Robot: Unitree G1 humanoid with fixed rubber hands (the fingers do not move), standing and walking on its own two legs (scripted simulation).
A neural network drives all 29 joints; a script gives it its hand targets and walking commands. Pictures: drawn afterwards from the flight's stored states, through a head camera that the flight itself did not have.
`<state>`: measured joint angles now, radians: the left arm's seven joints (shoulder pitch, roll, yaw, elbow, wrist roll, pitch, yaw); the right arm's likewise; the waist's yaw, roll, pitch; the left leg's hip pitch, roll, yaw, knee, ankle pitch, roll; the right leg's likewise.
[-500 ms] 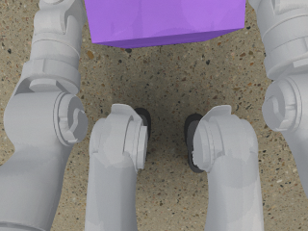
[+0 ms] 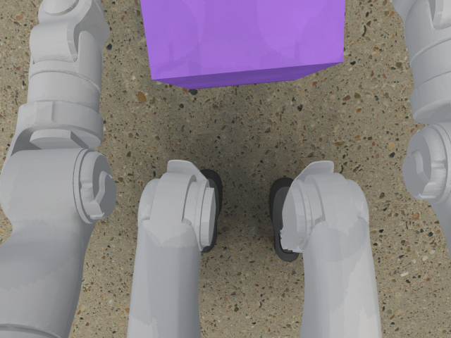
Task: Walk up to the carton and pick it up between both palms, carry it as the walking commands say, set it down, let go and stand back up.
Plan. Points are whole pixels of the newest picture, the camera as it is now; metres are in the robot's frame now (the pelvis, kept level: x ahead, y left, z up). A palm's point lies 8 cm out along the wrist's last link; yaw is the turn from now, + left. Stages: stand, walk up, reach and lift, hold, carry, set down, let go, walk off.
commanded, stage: set down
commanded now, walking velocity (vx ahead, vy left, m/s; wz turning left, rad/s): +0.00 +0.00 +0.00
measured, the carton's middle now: out of the picture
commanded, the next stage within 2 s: let go in 1.12 s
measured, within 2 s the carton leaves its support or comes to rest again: neither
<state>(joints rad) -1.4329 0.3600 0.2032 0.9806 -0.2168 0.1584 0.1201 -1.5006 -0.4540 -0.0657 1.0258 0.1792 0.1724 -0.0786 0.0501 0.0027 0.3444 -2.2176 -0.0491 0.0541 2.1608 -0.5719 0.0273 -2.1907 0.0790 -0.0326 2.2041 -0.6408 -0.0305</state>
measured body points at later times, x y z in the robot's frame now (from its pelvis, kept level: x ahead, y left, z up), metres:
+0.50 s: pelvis +0.01 +0.00 +0.12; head +0.35 +0.00 +0.41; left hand +0.56 +0.23 +0.01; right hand +0.60 -0.19 +0.02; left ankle +0.11 +0.10 -0.35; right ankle +0.09 -0.10 -0.35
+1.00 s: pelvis +0.03 +0.00 +0.26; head +0.35 +0.00 +0.58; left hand +0.56 +0.23 +0.16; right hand +0.60 -0.20 +0.16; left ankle +0.11 +0.10 -0.35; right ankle +0.09 -0.10 -0.35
